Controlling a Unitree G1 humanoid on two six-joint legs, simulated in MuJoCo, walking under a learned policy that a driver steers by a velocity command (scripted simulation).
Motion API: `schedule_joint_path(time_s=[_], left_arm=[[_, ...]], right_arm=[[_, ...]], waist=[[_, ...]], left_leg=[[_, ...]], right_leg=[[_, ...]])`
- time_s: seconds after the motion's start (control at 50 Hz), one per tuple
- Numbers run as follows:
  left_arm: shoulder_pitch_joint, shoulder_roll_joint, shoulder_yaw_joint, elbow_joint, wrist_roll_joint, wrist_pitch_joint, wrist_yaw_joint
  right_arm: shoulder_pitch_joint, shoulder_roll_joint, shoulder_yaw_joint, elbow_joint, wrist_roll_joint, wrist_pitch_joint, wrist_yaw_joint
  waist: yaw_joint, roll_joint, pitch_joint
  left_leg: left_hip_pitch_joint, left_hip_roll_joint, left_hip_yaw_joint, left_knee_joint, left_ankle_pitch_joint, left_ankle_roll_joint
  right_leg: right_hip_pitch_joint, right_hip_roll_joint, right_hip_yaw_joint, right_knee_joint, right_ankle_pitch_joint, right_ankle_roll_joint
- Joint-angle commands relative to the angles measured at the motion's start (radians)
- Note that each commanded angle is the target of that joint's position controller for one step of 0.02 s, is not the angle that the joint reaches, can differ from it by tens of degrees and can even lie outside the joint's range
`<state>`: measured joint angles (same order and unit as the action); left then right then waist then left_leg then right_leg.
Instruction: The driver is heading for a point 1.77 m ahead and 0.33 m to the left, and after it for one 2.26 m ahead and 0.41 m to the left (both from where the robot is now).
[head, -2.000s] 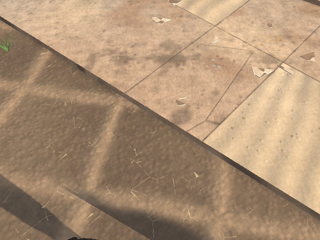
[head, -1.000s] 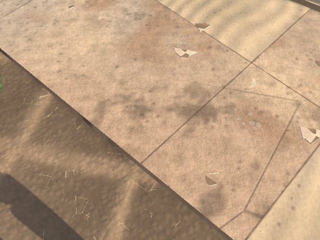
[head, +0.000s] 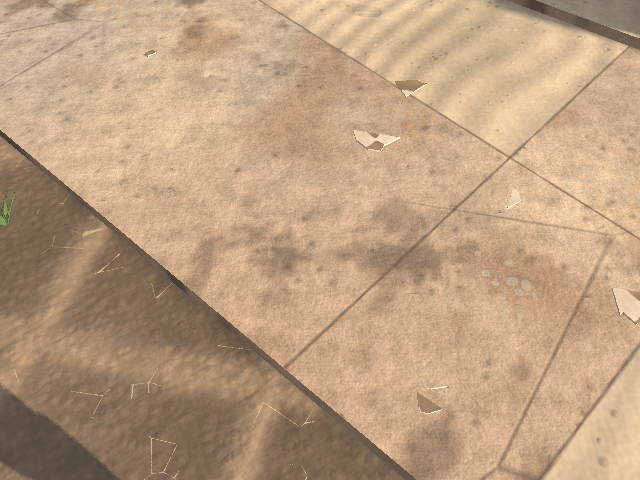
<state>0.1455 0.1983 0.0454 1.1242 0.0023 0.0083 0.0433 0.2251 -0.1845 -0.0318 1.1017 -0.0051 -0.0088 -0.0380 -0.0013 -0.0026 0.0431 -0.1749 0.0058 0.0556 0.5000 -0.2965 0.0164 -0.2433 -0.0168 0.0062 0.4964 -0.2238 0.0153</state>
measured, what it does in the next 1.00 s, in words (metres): stands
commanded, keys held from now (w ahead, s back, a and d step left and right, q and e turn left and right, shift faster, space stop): no key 1.00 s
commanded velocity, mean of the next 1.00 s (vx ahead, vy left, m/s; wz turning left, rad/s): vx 0.00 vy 0.00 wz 0.00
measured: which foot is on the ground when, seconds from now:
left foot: down 0.00-1.00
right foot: down 0.00-1.00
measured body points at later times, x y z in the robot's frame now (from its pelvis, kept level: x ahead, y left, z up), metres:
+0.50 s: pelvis +0.00 +0.00 +0.00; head +0.01 +0.00 +0.45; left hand +0.03 +0.24 -0.16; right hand +0.01 -0.23 -0.16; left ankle -0.02 +0.11 -0.74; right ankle +0.03 -0.13 -0.74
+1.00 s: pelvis +0.01 +0.00 +0.00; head +0.02 +0.00 +0.45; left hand +0.03 +0.24 -0.16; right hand +0.00 -0.23 -0.16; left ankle -0.02 +0.11 -0.74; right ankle +0.03 -0.13 -0.74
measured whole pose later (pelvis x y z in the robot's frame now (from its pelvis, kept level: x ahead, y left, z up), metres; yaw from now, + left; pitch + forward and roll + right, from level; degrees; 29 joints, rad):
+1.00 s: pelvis +0.01 +0.00 +0.00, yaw +0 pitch -1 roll +0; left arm 0.21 0.18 0.02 1.14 0.00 0.00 0.05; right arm 0.30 -0.17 -0.01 1.10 0.00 -0.02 -0.04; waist 0.00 0.00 0.03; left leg -0.18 0.00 0.06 0.49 -0.30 0.02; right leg -0.25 -0.02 0.01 0.49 -0.23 0.02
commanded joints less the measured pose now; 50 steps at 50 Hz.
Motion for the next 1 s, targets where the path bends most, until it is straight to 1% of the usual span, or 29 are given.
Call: schedule_joint_path(time_s=[0.02, 0.46, 1.0], left_arm=[[0.009, 0.095, 0.011, -0.022, 0.000, -0.008, 0.003], [0.075, 0.083, -0.004, 0.001, -0.003, -0.012, 0.004], [0.110, 0.076, -0.009, -0.003, -0.005, -0.011, 0.006]], right_arm=[[0.038, -0.094, -0.012, -0.019, 0.000, -0.007, -0.002], [0.100, -0.080, 0.001, -0.012, 0.003, -0.010, 0.000], [0.147, -0.071, 0.006, -0.019, 0.005, -0.012, 0.000]], waist=[[0.001, 0.007, -0.003], [0.000, 0.004, 0.000], [0.000, 0.005, 0.004]], left_leg=[[-0.078, 0.043, -0.047, -0.127, 0.050, 0.018], [-0.078, 0.037, -0.044, -0.130, 0.077, 0.022], [-0.073, 0.035, -0.042, -0.123, 0.113, 0.022]], right_leg=[[0.040, -0.019, 0.015, -0.069, 0.099, -0.034], [0.028, -0.018, 0.014, -0.072, 0.110, -0.032], [0.030, -0.016, 0.013, -0.063, 0.134, -0.030]])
